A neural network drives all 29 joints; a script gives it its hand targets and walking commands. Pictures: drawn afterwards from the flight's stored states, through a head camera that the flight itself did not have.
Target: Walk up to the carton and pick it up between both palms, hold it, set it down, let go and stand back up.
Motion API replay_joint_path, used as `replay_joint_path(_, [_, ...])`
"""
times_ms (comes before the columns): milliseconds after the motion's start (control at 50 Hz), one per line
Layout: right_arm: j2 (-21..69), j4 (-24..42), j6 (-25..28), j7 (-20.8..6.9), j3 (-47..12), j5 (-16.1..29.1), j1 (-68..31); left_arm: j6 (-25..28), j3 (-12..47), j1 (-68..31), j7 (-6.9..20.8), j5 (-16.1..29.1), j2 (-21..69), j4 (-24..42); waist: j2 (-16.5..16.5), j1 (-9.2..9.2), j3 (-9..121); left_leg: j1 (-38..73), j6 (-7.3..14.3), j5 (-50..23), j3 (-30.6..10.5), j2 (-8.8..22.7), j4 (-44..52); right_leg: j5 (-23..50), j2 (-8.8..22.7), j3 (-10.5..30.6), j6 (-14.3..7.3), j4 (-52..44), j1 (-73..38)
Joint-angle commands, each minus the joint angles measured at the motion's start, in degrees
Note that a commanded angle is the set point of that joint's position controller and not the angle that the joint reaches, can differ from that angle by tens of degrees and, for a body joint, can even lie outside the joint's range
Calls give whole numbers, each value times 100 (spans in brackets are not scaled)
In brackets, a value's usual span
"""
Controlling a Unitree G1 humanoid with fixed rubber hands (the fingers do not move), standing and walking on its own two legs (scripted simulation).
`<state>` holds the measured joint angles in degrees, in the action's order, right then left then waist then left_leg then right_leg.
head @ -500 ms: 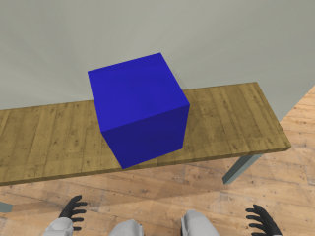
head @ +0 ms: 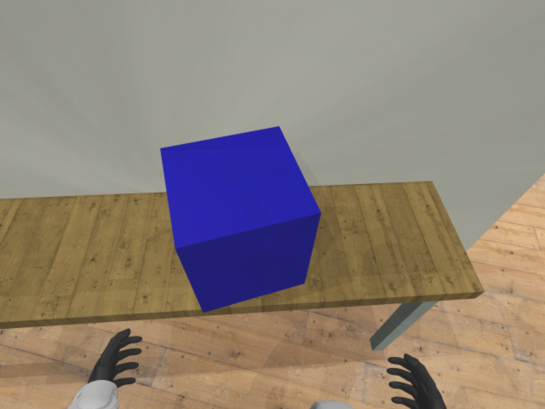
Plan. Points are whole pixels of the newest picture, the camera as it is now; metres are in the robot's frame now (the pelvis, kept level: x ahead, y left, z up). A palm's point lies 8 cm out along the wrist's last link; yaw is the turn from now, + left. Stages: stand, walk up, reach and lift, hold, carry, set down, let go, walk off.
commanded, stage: reach and lift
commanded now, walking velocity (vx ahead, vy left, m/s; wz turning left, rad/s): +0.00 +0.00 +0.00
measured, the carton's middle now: (239, 222) +0.43 +0.07 -0.04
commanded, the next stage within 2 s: none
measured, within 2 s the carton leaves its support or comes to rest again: neither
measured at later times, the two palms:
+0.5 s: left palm (120, 376) +0.18 +0.23 -0.06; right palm (430, 372) +0.17 -0.23 -0.07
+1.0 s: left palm (130, 371) +0.18 +0.21 -0.05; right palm (434, 355) +0.19 -0.23 -0.05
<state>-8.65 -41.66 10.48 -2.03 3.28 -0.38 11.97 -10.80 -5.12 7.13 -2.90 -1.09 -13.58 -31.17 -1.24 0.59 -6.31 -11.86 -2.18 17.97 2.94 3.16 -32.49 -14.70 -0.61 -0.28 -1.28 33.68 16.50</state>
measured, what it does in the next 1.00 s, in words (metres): stands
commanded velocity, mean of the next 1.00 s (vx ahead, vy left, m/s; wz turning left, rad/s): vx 0.00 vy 0.00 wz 0.00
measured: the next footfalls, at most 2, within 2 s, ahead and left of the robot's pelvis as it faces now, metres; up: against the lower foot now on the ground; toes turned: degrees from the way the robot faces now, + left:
none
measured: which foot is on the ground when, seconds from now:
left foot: down 0.00-1.00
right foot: down 0.00-1.00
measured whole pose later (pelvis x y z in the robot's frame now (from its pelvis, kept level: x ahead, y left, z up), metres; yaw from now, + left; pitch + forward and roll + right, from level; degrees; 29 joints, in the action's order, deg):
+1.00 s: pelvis +0.02 +0.00 +0.01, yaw +1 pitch -3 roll +0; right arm -17.2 -52.9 32.4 -10.4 -5.3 17.6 7.2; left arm 22.6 2.4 11.3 -10.2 4.5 -5.6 -37.7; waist -0.4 -2.4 -1.3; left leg -8.4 -2.1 17.5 1.6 2.7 -28.8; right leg -14.5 -0.5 -0.8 -1.1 29.7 12.5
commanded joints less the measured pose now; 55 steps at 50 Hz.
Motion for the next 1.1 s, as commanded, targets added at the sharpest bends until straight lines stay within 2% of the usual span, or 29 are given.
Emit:
replay_joint_path(0, [-819,488,629,-60,302,-15,-464,893,11,-613,-127,210,-552,666,-11,54,1159,91,169,-528,183,-210,783,804,-31,5,-13,-778,-612])
replay_joint_path(80, [-904,245,747,-122,267,26,-474,1125,70,-420,-174,241,-424,379,-88,-35,910,212,127,-757,128,-224,915,713,-69,-27,-39,-943,-671])
replay_joint_path(200, [-1040,-49,942,-248,91,327,-544,1508,90,-219,-285,87,-158,234,90,-150,831,478,-19,-1475,58,-260,1000,988,-104,-14,-109,-1132,-982])
replay_joint_path(280, [-1110,-183,1155,-328,-54,595,-636,1823,119,-218,-362,-2,-39,313,201,-188,831,546,-63,-1687,42,-281,1013,1149,-93,34,-133,-1189,-1120])
replay_joint_path(420, [-1251,-422,1585,-458,-247,1018,-679,2418,219,-132,-445,-25,103,433,257,-199,851,531,-78,-1687,42,-310,996,1203,-75,95,-125,-1199,-1205])
replay_joint_path(580, [-1491,-606,2015,-558,-336,1296,-668,2953,342,201,-439,165,235,313,-17,-197,833,450,-45,-1729,-7,-326,963,1180,-124,87,-100,-1210,-1222])
replay_joint_path(720, [-1571,-540,2252,-674,-443,1461,-830,3303,484,115,-525,371,339,258,-165,-217,643,214,25,-1224,-49,-303,993,582,-102,96,-95,-1199,-941])
replay_joint_path(880, [-1677,-424,2454,-843,-612,1832,-1339,3645,647,-344,-758,560,414,263,-6,-357,803,-173,37,-599,-47,-302,893,-49,-35,129,-127,-1010,-667])
replay_joint_path(960, [-1786,-533,2617,-888,-764,2092,-1437,3784,629,-364,-827,573,489,243,29,-393,1059,-224,-1,-779,-31,-334,750,186,-71,129,-130,-855,-710])
replay_joint_path(1080, [-1985,-776,2920,-884,-975,2358,-1505,3961,530,-255,-792,547,643,185,-74,-381,1310,-197,-45,-1446,-34,-391,519,858,-190,122,-142,-693,-835])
